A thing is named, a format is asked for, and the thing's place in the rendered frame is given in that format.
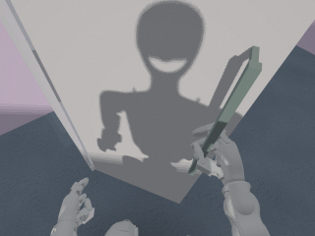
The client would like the fridge door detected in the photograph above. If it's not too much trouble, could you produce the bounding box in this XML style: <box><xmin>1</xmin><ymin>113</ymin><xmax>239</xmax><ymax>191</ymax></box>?
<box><xmin>10</xmin><ymin>0</ymin><xmax>315</xmax><ymax>204</ymax></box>

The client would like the left robot thigh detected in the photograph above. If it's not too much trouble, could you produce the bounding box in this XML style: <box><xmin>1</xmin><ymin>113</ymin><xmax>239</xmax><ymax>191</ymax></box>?
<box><xmin>104</xmin><ymin>221</ymin><xmax>139</xmax><ymax>236</ymax></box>

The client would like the robot right hand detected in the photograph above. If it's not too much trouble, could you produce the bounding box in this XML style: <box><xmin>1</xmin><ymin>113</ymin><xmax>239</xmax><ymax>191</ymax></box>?
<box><xmin>190</xmin><ymin>121</ymin><xmax>245</xmax><ymax>185</ymax></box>

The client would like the right robot forearm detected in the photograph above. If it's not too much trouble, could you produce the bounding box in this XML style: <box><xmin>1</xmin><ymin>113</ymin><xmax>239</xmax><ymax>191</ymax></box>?
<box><xmin>221</xmin><ymin>180</ymin><xmax>270</xmax><ymax>236</ymax></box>

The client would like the robot left hand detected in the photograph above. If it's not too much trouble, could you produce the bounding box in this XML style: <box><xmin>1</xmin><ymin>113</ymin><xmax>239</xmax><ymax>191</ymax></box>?
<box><xmin>57</xmin><ymin>177</ymin><xmax>95</xmax><ymax>227</ymax></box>

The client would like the handle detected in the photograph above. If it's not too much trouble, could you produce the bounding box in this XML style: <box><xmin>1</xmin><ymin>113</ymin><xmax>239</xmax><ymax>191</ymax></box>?
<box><xmin>188</xmin><ymin>45</ymin><xmax>263</xmax><ymax>176</ymax></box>

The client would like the left robot forearm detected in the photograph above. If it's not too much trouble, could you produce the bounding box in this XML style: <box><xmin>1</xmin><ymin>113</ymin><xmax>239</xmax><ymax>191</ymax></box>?
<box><xmin>50</xmin><ymin>220</ymin><xmax>78</xmax><ymax>236</ymax></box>

